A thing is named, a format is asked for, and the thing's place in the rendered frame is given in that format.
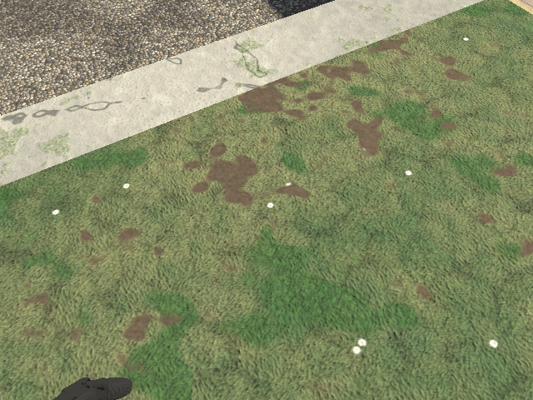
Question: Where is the robot left hand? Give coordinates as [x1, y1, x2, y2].
[53, 377, 132, 400]

